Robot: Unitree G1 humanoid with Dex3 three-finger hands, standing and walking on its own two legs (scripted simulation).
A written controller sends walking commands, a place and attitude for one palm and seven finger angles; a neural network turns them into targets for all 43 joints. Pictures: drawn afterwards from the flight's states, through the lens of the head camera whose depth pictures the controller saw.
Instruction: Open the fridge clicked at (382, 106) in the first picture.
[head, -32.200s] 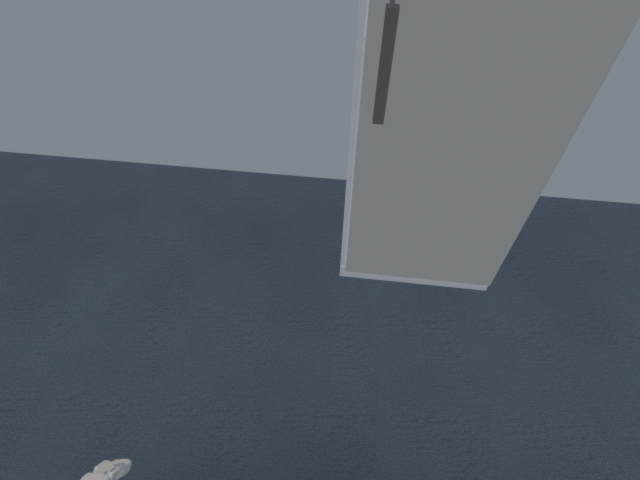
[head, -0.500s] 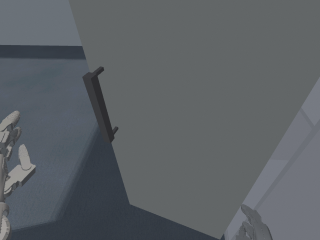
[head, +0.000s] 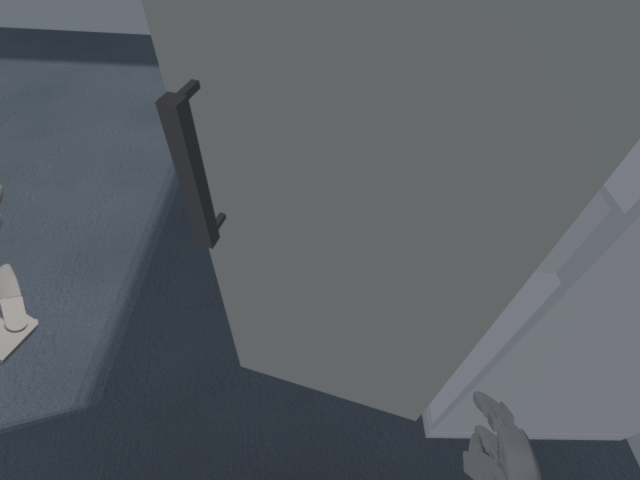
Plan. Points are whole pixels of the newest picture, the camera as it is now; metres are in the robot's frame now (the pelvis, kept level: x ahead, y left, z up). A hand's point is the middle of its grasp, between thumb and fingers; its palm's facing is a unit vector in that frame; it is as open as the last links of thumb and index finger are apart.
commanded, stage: step back with the hand held close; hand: left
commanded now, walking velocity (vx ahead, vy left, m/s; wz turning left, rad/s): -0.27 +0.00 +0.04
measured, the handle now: (201, 172) +0.48 +0.21 +0.11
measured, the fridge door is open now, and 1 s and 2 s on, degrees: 74 74 74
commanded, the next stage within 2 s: stop stepping back and stand still in 1.06 s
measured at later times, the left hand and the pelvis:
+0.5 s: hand out of the picture +0.13 +0.28 +0.19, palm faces +0.49 -0.74 -0.47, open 7.4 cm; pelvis -0.06 +0.00 +0.00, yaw +2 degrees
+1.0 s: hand out of the picture +0.02 +0.25 +0.17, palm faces +0.34 -0.84 -0.43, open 7.4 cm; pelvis -0.20 -0.01 +0.01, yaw -3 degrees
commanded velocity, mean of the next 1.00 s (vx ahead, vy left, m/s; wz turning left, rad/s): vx -0.36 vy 0.00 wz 0.02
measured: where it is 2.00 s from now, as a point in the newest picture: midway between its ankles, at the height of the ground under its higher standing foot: outside the picture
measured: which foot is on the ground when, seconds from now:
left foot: down 0.00-0.72, up 0.74-0.80, down 0.82-1.00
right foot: down 0.00-0.32, up 0.34-0.56, down 0.58-0.88, up 0.90-1.00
